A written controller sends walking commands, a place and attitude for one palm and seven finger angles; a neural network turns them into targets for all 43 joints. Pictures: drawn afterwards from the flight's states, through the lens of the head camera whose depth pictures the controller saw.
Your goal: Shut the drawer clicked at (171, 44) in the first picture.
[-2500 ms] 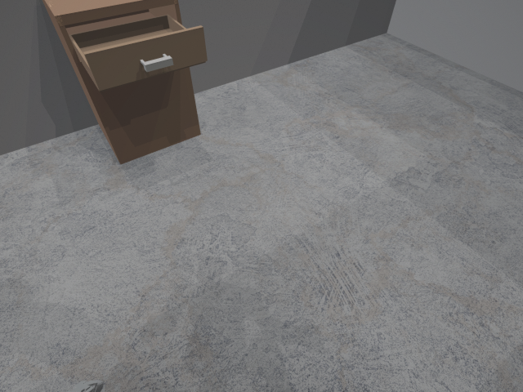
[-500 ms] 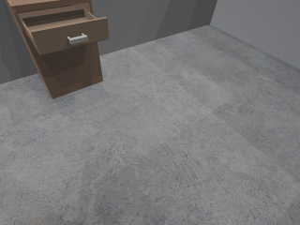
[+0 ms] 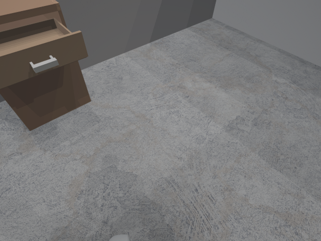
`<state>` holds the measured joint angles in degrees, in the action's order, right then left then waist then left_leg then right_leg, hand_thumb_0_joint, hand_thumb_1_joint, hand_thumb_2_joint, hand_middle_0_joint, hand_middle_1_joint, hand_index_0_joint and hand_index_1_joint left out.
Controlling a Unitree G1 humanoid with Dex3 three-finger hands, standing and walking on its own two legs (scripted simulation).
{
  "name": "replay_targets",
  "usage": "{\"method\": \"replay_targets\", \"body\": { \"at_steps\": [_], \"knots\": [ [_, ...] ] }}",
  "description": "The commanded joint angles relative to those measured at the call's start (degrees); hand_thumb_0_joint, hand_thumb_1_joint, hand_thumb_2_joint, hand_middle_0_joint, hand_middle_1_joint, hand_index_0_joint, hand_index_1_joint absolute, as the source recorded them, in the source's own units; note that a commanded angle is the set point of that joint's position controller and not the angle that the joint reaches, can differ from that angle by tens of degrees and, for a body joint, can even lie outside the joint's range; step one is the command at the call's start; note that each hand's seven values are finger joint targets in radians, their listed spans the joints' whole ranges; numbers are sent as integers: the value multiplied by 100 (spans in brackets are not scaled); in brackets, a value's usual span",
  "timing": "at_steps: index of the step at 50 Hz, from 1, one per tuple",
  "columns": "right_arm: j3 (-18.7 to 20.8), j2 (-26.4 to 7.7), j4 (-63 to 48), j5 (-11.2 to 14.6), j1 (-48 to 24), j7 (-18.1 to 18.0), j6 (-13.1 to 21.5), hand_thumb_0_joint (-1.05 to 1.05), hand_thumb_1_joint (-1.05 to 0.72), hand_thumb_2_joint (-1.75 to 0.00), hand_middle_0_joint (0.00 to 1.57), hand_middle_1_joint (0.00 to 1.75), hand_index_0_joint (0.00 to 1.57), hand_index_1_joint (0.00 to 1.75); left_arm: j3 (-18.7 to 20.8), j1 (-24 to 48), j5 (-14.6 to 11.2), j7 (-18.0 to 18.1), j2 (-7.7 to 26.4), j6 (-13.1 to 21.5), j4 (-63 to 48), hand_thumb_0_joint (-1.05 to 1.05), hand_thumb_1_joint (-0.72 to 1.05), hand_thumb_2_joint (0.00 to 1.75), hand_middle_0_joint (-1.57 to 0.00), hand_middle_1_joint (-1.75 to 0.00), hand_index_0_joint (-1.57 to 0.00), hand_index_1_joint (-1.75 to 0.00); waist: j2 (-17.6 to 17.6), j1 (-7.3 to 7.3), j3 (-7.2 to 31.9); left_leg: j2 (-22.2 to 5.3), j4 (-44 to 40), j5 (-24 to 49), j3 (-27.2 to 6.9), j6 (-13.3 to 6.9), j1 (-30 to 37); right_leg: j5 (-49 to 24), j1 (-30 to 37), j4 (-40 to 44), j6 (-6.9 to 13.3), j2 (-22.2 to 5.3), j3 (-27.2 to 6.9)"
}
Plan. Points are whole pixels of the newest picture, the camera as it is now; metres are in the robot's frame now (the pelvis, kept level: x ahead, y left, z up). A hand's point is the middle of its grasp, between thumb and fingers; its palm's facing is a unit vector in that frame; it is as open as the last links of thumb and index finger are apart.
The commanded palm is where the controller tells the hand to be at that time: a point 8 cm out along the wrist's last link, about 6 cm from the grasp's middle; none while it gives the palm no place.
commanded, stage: walk to a spot facing it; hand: left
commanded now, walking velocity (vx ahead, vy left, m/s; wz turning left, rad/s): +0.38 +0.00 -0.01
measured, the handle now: (43, 62) +0.86 +0.57 -0.08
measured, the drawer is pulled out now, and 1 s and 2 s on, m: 0.30 0.30 0.30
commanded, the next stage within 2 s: turn to face it in 0.88 s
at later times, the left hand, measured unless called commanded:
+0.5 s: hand (78, 207) +0.24 +0.25 -0.16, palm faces +0.01 -0.99 -0.15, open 7.4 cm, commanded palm none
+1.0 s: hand (123, 120) +0.58 +0.16 -0.15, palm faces -0.16 -0.96 -0.23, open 7.2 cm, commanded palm none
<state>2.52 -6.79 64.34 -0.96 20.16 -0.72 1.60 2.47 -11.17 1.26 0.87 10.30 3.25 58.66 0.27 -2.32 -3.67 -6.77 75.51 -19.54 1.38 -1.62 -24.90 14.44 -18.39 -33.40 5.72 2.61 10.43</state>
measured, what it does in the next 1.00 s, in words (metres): walks ahead: left foot, then right foot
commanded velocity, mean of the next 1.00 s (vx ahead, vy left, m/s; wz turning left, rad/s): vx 0.33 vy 0.00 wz -0.12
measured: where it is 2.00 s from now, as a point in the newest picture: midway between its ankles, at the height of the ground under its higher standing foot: (162, 178)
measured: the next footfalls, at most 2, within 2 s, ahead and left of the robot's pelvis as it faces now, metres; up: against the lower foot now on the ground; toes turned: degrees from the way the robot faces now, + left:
left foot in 0.28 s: +0.28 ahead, +0.16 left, +0.00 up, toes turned +10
right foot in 0.80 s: +0.52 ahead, -0.10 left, +0.00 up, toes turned -18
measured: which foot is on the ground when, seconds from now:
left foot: up 0.00-0.26, down 0.28-0.80, up 0.82-1.00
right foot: down 0.00-0.30, up 0.32-0.78, down 0.80-1.00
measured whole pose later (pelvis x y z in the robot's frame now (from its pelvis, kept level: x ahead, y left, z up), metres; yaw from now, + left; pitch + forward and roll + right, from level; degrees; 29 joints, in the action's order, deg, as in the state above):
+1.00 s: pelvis +0.47 -0.01 +0.01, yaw -11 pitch -1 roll +0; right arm 2.9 -7.8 62.3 -1.2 17.3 -0.4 1.1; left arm 3.5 -10.8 1.0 1.2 9.5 3.3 59.3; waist 1.8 -2.6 -2.9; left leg -8.7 65.1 -18.6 4.2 1.6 -28.2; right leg 12.8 -15.2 -28.1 4.5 0.6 9.0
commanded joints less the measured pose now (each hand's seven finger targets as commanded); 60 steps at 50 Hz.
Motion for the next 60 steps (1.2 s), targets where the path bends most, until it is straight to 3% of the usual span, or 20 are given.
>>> {"method": "replay_targets", "body": {
  "at_steps": [1,9,11,13,14,15,16,19,22,28,34,36,38,39,40,41,44,47,57,60],
  "knots": [
    [40,-136,-340,-58,560,81,-50,0,-90,-90,20,30,20,30,120,-508,27,3,537,150,-47,0,90,90,-20,-30,-20,-30,-294,-113,-46,-363,-1079,466,61,222,-234,112,-607,2319,439,-1624,-1430],
    [33,-375,-991,-49,-1282,242,143,0,-90,-90,20,30,20,30,143,-1291,13,-53,647,148,221,0,90,90,-20,-30,-20,-30,-481,445,-206,-39,-3507,805,573,223,-341,-969,868,1966,348,-1619,-1356],
    [59,-500,-986,-35,-1172,226,194,0,-90,-90,20,30,20,30,169,-1259,13,-41,717,127,234,0,90,90,-20,-30,-20,-30,-506,323,-147,76,-3963,691,693,158,123,-1407,1084,1615,281,-1636,-1274],
    [149,-812,-637,-75,-130,131,256,0,-90,-90,20,30,20,30,173,-1162,-34,-45,672,102,222,0,90,90,-20,-30,-20,-30,-34,-188,383,222,-4651,899,751,19,1958,-2108,600,111,35,-1255,-837],
    [292,-1394,-444,-152,707,59,298,0,-90,-90,20,30,20,30,149,-1267,-71,-82,420,93,119,0,90,90,-20,-30,-20,-30,954,-483,937,-885,-5082,667,-764,-410,3316,-1098,-463,-1486,-264,-740,-448],
    [392,-1961,-331,-119,1316,36,258,0,-90,-90,20,30,20,30,94,-1199,-78,-123,226,115,-64,0,90,90,-20,-30,-20,-30,2002,-536,1206,-2136,-5817,794,-2474,-910,3835,1742,-1520,-3265,-405,-215,-384],
    [333,-1681,-270,-80,1110,-19,235,0,-90,-90,20,30,20,30,135,-885,-30,-68,425,83,-75,0,90,90,-20,-30,-20,-30,1387,-540,1015,-2212,-6158,167,-2602,-930,3380,1674,-1840,-4039,-340,-418,-939],
    [131,-894,-522,-73,74,-43,333,0,-90,-90,20,30,20,30,168,-609,38,-173,159,-17,4,0,90,90,-20,-30,-20,-30,384,6,-194,-1627,-6461,371,-1177,-645,1740,460,-1848,-4042,-415,-1001,-1083],
    [155,-651,-504,-51,-37,-74,423,0,-90,-90,20,30,20,30,181,-967,80,-185,-25,-198,94,0,90,90,-20,-30,-20,-30,511,283,35,-1224,-6510,1110,-63,-542,1608,-12,-1594,-3561,-551,-1052,-965],
    [124,-768,-304,-19,400,-77,428,0,-90,-90,20,30,20,30,167,-143,78,-261,-10,-286,-217,0,90,90,-20,-30,-20,-30,564,193,-239,-1062,-6615,2105,639,-533,2258,-602,-2088,-2179,-680,-1087,-620],
    [109,-849,-102,-93,802,-68,332,0,-90,-90,20,30,20,30,134,746,40,-276,17,-232,-486,0,90,90,-20,-30,-20,-30,687,-49,-503,-1222,-6310,2708,992,-472,2533,-474,-1499,-632,-418,-784,-282],
    [134,-940,-64,-90,735,-71,306,0,-90,-90,20,30,20,30,161,467,46,-264,112,-192,-432,0,90,90,-20,-30,-20,-30,639,170,-304,-1280,-5754,3750,1126,-417,2664,-202,-921,-407,-255,-559,-128],
    [146,-1072,-93,-39,536,-69,284,0,-90,-90,20,30,20,30,246,-807,82,-232,364,-89,-43,0,90,90,-20,-30,-20,-30,475,774,423,-1008,-4004,4665,1417,-174,2382,-414,865,168,-71,-201,80],
    [134,-951,-147,29,550,-2,288,0,-90,-90,20,30,20,30,375,-1696,109,-173,855,-15,207,0,90,90,-20,-30,-20,-30,-241,1156,1085,-689,-2401,3469,1541,31,1255,-525,2401,325,170,-923,-808],
    [47,-499,-352,106,765,11,313,0,-90,-90,20,30,20,30,514,-2174,47,-87,1507,21,306,0,90,90,-20,-30,-20,-30,-1592,1092,1648,301,-366,-953,1292,312,-567,-1372,3619,969,905,-2650,-3674],
    [70,-626,-462,117,325,-4,282,0,-90,-90,20,30,20,30,532,-1989,-79,-51,1669,-11,265,0,90,90,-20,-30,-20,-30,-1154,1071,1589,199,450,-1280,387,195,-899,-1174,3150,1549,1160,-2917,-4072],
    [86,-494,-432,-25,-24,3,162,0,-90,-90,20,30,20,30,243,-594,-59,-6,756,23,-73,0,90,90,-20,-30,-20,-30,-311,409,227,-380,66,-13,-65,194,-751,-477,758,1934,574,-2274,-2444],
    [62,-264,-227,-59,565,27,-30,0,-90,-90,20,30,20,30,156,-296,11,14,507,88,-80,0,90,90,-20,-30,-20,-30,-537,-30,205,-356,-928,178,129,326,-198,-795,32,2115,346,-1858,-1403],
    [5,-388,-745,-3,-782,144,-44,0,-90,-90,20,30,20,30,141,-672,0,49,641,11,86,0,90,90,-20,-30,-20,-30,-780,310,-69,30,-3389,671,532,306,-77,-2735,1029,1491,42,-1962,-397],
    [64,-661,-785,-26,-529,142,-89,0,-90,-90,20,30,20,30,204,-627,-7,89,784,-91,4,0,90,90,-20,-30,-20,-30,-558,98,134,170,-4099,932,558,210,639,-3089,1190,477,-176,-1981,-148]
  ]
}}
